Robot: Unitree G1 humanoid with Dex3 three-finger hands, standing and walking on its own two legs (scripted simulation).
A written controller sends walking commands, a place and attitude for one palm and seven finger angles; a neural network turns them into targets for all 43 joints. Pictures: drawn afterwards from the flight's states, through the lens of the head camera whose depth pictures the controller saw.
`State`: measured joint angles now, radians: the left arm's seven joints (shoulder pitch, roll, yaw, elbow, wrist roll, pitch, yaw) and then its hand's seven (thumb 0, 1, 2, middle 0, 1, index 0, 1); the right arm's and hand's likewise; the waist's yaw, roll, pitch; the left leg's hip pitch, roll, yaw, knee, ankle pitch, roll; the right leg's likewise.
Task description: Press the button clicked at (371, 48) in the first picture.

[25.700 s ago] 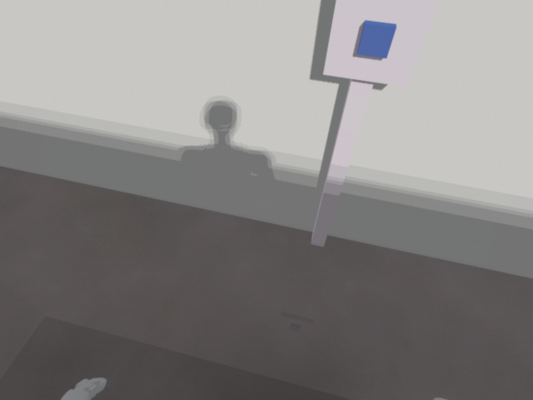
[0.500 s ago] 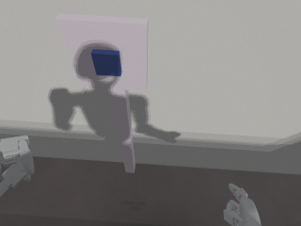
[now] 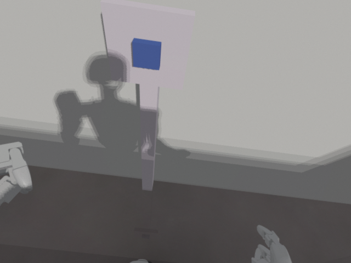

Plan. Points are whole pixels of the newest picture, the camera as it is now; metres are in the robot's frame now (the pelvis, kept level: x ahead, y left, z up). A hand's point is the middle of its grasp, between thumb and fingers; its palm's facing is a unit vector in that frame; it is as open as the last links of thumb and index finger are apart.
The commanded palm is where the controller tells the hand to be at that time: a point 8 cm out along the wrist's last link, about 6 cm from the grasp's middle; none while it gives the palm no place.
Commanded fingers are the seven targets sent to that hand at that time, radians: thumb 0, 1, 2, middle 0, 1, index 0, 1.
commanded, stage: step back with the hand held close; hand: left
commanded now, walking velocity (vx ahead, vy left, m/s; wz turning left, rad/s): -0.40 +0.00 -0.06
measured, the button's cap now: (147, 53) +0.58 +0.12 +0.17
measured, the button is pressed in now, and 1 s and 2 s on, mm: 0 0 0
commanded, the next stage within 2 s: stop stepping back and stand still in 0.18 s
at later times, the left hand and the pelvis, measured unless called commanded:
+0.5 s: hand out of the picture +0.11 +0.24 +0.17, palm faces +0.32 -0.87 -0.37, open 3.1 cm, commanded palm +0.07 +0.28 +0.18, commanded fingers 0.00 0.90 0.90 -1.30 -1.50 -1.30 -1.50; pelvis -0.08 +0.01 -0.01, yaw -4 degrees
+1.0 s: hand out of the picture +0.05 +0.32 +0.16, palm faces +0.44 -0.82 -0.37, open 3.1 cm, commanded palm -0.01 +0.35 +0.18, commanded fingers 0.00 0.90 0.90 -1.30 -1.50 -1.30 -1.50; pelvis -0.14 +0.07 -0.01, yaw -1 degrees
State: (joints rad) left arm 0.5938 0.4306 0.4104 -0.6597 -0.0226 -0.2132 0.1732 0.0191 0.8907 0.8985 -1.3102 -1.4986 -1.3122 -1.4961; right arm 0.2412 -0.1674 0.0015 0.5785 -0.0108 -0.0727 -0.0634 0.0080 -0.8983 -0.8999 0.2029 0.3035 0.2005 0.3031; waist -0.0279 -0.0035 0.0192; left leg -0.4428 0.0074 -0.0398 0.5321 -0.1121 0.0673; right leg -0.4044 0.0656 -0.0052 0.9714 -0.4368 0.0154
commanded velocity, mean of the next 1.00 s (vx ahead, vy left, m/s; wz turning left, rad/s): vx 0.03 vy -0.05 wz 0.00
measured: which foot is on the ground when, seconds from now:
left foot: down 0.00-0.76, up 0.78-0.98, down 1.00-1.00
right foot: up 0.00-0.18, down 0.20-0.62, up 0.64-0.78, down 0.80-1.00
